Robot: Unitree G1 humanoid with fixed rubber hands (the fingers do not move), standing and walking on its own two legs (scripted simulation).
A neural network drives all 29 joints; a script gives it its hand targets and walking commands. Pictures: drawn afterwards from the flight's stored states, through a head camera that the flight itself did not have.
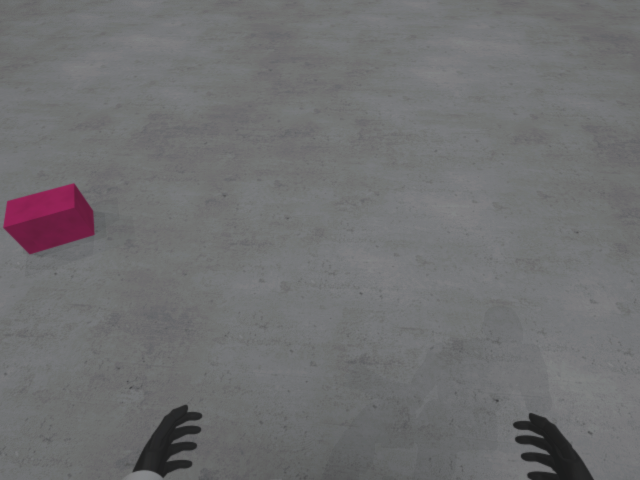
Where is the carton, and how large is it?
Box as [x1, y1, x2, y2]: [3, 183, 94, 253]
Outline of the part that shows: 94,234 92,210 73,183 7,201 3,227 29,253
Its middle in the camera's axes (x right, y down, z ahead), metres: -1.12 -0.07 +1.60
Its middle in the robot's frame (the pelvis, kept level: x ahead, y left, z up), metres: +1.12 +1.20 -0.67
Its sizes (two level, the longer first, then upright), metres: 0.253 0.158 0.166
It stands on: the floor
